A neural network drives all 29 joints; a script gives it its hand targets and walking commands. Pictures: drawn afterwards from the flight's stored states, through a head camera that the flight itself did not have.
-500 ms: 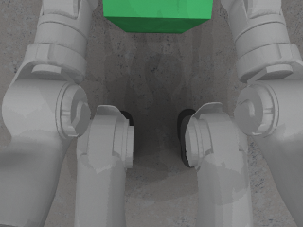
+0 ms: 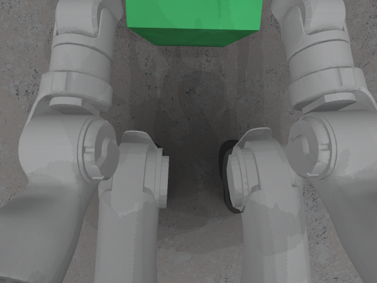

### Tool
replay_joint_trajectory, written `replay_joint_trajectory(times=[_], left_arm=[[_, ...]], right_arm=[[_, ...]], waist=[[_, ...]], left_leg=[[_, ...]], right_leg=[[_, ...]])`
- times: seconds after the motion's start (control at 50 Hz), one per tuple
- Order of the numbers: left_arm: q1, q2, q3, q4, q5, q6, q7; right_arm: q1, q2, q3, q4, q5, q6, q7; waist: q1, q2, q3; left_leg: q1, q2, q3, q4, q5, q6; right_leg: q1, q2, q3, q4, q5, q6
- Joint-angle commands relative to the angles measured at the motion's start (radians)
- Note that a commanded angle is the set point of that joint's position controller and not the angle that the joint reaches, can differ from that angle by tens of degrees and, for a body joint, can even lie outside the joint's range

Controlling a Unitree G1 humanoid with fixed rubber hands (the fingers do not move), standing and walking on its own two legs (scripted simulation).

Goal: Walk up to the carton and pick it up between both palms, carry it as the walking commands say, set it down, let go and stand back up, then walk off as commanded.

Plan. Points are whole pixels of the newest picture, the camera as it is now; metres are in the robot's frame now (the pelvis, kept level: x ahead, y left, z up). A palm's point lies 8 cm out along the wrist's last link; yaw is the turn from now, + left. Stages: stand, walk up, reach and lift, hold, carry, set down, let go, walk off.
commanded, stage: reach and lift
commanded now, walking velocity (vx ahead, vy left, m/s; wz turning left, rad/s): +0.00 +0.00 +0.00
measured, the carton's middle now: out of the picture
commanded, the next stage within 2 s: none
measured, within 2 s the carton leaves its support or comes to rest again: leaves its support in 0.18 s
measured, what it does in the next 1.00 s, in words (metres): rises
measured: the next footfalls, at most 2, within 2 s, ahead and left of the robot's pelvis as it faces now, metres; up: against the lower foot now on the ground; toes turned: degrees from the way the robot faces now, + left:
none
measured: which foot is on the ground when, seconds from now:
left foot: down 0.00-1.00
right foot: down 0.00-1.00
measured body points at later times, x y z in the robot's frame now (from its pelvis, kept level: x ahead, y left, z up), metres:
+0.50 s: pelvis -0.02 +0.00 +0.04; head +0.36 -0.01 +0.27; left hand +0.57 +0.12 -0.11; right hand +0.57 -0.13 -0.11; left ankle +0.10 +0.12 -0.33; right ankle +0.10 -0.12 -0.33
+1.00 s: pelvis -0.02 -0.01 +0.08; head +0.36 -0.02 +0.32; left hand +0.56 +0.11 -0.06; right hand +0.56 -0.14 -0.06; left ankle +0.10 +0.12 -0.33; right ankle +0.10 -0.12 -0.33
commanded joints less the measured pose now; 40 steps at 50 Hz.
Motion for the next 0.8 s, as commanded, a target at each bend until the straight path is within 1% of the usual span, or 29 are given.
replay_joint_trajectory(times=[0.0, 0.02, 0.04, 0.06, 0.08, 0.1, 0.12, 0.18, 0.2, 0.24, 0.26, 0.28, 0.3, 0.32, 0.34, 0.36, 0.38, 0.4, 0.44, 0.48, 0.52, 0.54, 0.58, 0.6, 0.62, 0.64, 0.68, 0.7, 0.78], left_arm=[[-0.635, -0.978, -0.444, -0.2, -0.1, -0.002, -0.268], [-0.6, -1.006, -0.419, -0.114, -0.083, 0.01, -0.264], [-0.631, -1.034, -0.456, -0.184, -0.124, 0.011, -0.271], [-0.663, -1.022, -0.473, -0.253, -0.109, 0.014, -0.257], [-0.674, -1.009, -0.482, -0.19, -0.112, 0.014, -0.252], [-0.723, -1.019, -0.505, -0.314, -0.163, 0.006, -0.24], [-0.737, -0.982, -0.51, -0.361, -0.153, 0.006, -0.23], [-0.796, -1.037, -0.506, -0.335, -0.201, 0.017, -0.224], [-0.776, -1.041, -0.485, -0.346, -0.179, 0.02, -0.222], [-0.837, -1.039, -0.481, -0.317, -0.167, 0.023, -0.228], [-0.818, -1.066, -0.474, -0.366, -0.161, 0.031, -0.23], [-0.788, -1.062, -0.486, -0.29, -0.169, 0.029, -0.224], [-0.87, -1.048, -0.465, -0.369, -0.192, 0.037, -0.214], [-0.759, -1.035, -0.415, -0.243, -0.123, 0.05, -0.218], [-0.748, -1.058, -0.379, -0.17, -0.103, 0.059, -0.228], [-0.794, -1.044, -0.375, -0.245, -0.096, 0.056, -0.231], [-0.828, -1.049, -0.39, -0.333, -0.109, 0.055, -0.228], [-0.788, -1.074, -0.383, -0.257, -0.098, 0.07, -0.229], [-0.775, -1.046, -0.353, -0.201, -0.042, 0.076, -0.238], [-0.769, -1.061, -0.337, -0.18, -0.061, 0.076, -0.252], [-0.73, -1.048, -0.315, -0.209, -0.027, 0.084, -0.263], [-0.739, -1.111, -0.319, -0.23, -0.038, 0.093, -0.264], [-0.783, -1.022, -0.357, -0.269, -0.037, 0.088, -0.253], [-0.833, -1.078, -0.403, -0.336, -0.068, 0.081, -0.251], [-0.835, -1.087, -0.403, -0.355, -0.074, 0.084, -0.251], [-0.82, -1.057, -0.407, -0.321, -0.09, 0.097, -0.249], [-0.809, -1.066, -0.394, -0.347, -0.084, 0.107, -0.243], [-0.792, -1.037, -0.412, -0.314, -0.082, 0.109, -0.242], [-0.8, -1.066, -0.424, -0.38, -0.071, 0.114, -0.243]], right_arm=[[-0.613, 0.976, 0.395, -0.162, 0.099, 0.019, 0.271], [-0.624, 0.965, 0.408, -0.101, 0.103, 0.025, 0.275], [-0.609, 0.944, 0.425, -0.137, 0.096, 0.027, 0.27], [-0.706, 0.958, 0.459, -0.278, 0.143, 0.01, 0.268], [-0.671, 0.988, 0.456, -0.176, 0.133, 0.022, 0.265], [-0.734, 0.994, 0.489, -0.29, 0.15, 0.021, 0.254], [-0.67, 1.04, 0.478, -0.24, 0.167, 0.04, 0.256], [-0.739, 0.999, 0.484, -0.269, 0.138, 0.039, 0.234], [-0.795, 1.004, 0.476, -0.315, 0.147, 0.036, 0.229], [-0.712, 1.02, 0.42, -0.203, 0.08, 0.058, 0.225], [-0.804, 1.028, 0.453, -0.348, 0.115, 0.04, 0.212], [-0.789, 1.002, 0.444, -0.339, 0.124, 0.033, 0.215], [-0.838, 1.032, 0.457, -0.425, 0.128, 0.052, 0.214], [-0.841, 1.013, 0.446, -0.327, 0.117, 0.053, 0.205], [-0.741, 1.011, 0.384, -0.177, 0.049, 0.076, 0.219], [-0.762, 1.051, 0.379, -0.21, 0.043, 0.085, 0.228], [-0.872, 1.054, 0.426, -0.363, 0.105, 0.068, 0.227], [-0.85, 1.025, 0.385, -0.284, 0.08, 0.074, 0.227], [-0.704, 1.132, 0.327, -0.134, 0.034, 0.098, 0.233], [-0.703, 1.092, 0.327, -0.124, 0.008, 0.108, 0.24], [-0.713, 1.093, 0.324, -0.152, 0.003, 0.107, 0.24], [-0.758, 1.06, 0.322, -0.209, -0.003, 0.096, 0.237], [-0.693, 1.105, 0.318, -0.147, 0.015, 0.115, 0.251], [-0.729, 1.078, 0.376, -0.261, 0.011, 0.103, 0.244], [-0.74, 1.126, 0.38, -0.269, 0.006, 0.11, 0.236], [-0.808, 1.084, 0.408, -0.313, 0.025, 0.109, 0.23], [-0.884, 1.069, 0.467, -0.446, 0.079, 0.103, 0.222], [-0.78, 1.088, 0.45, -0.334, 0.059, 0.118, 0.222], [-0.744, 1.13, 0.45, -0.348, 0.069, 0.132, 0.221]], waist=[[0.01, 0.029, -1.46], [0.023, 0.063, -1.377], [-0.034, -0.004, -1.467], [0.036, 0.061, -1.657], [0.04, 0.062, -1.626], [0.008, 0.013, -1.77], [0.046, 0.059, -1.863], [-0.005, -0.008, -1.879], [0.029, 0.032, -1.848], [-0.027, -0.005, -1.796], [0.0, 0.018, -1.937], [0.014, 0.044, -1.91], [-0.009, -0.038, -2.07], [0.053, 0.006, -1.907], [0.023, -0.038, -1.733], [0.02, -0.039, -1.715], [0.061, -0.002, -1.939], [0.019, 0.024, -1.915], [0.045, 0.012, -1.755], [0.022, -0.023, -1.724], [0.046, 0.038, -1.773], [0.012, 0.022, -1.822], [0.034, 0.06, -1.85], [-0.004, 0.014, -1.918], [0.017, -0.014, -2.0], [-0.014, -0.014, -2.021], [0.061, -0.01, -2.109], [0.06, -0.008, -2.003], [0.063, -0.025, -2.076]], left_leg=[[0.647, -0.05, 0.103, -0.165, 0.554, 0.039], [0.677, -0.034, 0.092, -0.178, 0.553, 0.042], [0.68, -0.038, 0.081, -0.169, 0.568, 0.039], [0.793, -0.054, 0.095, -0.202, 0.665, 0.031], [0.768, -0.045, 0.099, -0.176, 0.626, 0.03], [0.813, -0.042, 0.081, -0.189, 0.652, 0.037], [0.877, -0.043, 0.113, -0.192, 0.737, 0.022], [0.789, -0.043, 0.093, -0.197, 0.669, 0.021], [0.777, -0.054, 0.098, -0.212, 0.645, 0.03], [0.743, -0.049, 0.104, -0.226, 0.58, 0.022], [0.809, -0.065, 0.102, -0.238, 0.652, 0.027], [0.783, -0.045, 0.108, -0.233, 0.632, 0.022], [0.901, -0.056, 0.095, -0.236, 0.666, 0.032], [0.82, -0.052, 0.11, -0.255, 0.588, 0.036], [0.728, -0.055, 0.112, -0.275, 0.497, 0.021], [0.709, -0.058, 0.106, -0.291, 0.447, 0.031], [0.799, -0.061, 0.102, -0.287, 0.515, 0.047], [0.837, -0.057, 0.108, -0.297, 0.527, 0.033], [0.729, -0.048, 0.108, -0.324, 0.432, 0.038], [0.701, -0.051, 0.116, -0.319, 0.442, 0.036], [0.748, -0.057, 0.131, -0.32, 0.482, 0.03], [0.789, -0.059, 0.096, -0.332, 0.508, 0.04], [0.861, -0.046, 0.107, -0.333, 0.533, 0.031], [0.847, -0.054, 0.084, -0.332, 0.553, 0.039], [0.857, -0.067, 0.104, -0.328, 0.57, 0.027], [0.871, -0.056, 0.099, -0.323, 0.565, 0.034], [0.935, -0.063, 0.104, -0.324, 0.619, 0.037], [0.857, -0.06, 0.105, -0.349, 0.573, 0.031], [0.883, -0.07, 0.111, -0.365, 0.603, 0.03]], right_leg=[[0.649, 0.059, -0.096, -0.158, 0.575, 0.0], [0.583, 0.049, -0.091, -0.169, 0.515, -0.006], [0.656, 0.048, -0.103, -0.164, 0.554, -0.011], [0.745, 0.063, -0.121, -0.166, 0.646, -0.007], [0.709, 0.054, -0.102, -0.167, 0.602, -0.013], [0.786, 0.062, -0.111, -0.154, 0.639, -0.003], [0.842, 0.059, -0.1, -0.164, 0.731, 0.003], [0.852, 0.059, -0.103, -0.186, 0.69, -0.017], [0.832, 0.061, -0.094, -0.189, 0.657, -0.009], [0.816, 0.061, -0.109, -0.218, 0.604, -0.014], [0.908, 0.068, -0.11, -0.227, 0.695, -0.008], [0.86, 0.073, -0.101, -0.215, 0.687, -0.014], [0.941, 0.074, -0.114, -0.233, 0.693, -0.003], [0.84, 0.068, -0.109, -0.259, 0.592, 0.007], [0.772, 0.067, -0.118, -0.284, 0.491, -0.005], [0.772, 0.073, -0.116, -0.289, 0.465, -0.01], [0.841, 0.079, -0.111, -0.264, 0.532, -0.006], [0.832, 0.075, -0.123, -0.287, 0.527, -0.003], [0.766, 0.081, -0.111, -0.318, 0.471, -0.009], [0.788, 0.07, -0.118, -0.311, 0.477, 0.003], [0.822, 0.071, -0.104, -0.336, 0.499, -0.002], [0.814, 0.07, -0.118, -0.321, 0.514, 0.0], [0.791, 0.08, -0.117, -0.328, 0.525, -0.005], [0.821, 0.074, -0.124, -0.31, 0.56, -0.001], [0.906, 0.081, -0.121, -0.322, 0.582, -0.005], [0.938, 0.076, -0.127, -0.319, 0.588, 0.002], [0.96, 0.08, -0.106, -0.333, 0.612, 0.0], [0.937, 0.078, -0.1, -0.345, 0.595, 0.0], [0.988, 0.09, -0.094, -0.364, 0.636, -0.001]])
